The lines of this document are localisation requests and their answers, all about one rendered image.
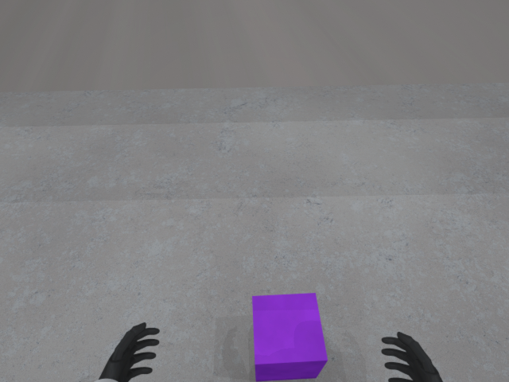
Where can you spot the carton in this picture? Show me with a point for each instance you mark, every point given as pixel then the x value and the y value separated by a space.
pixel 288 337

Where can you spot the robot left hand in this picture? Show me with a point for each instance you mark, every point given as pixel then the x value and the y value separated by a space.
pixel 123 358

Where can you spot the robot right hand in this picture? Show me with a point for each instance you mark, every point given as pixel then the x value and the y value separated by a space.
pixel 419 368

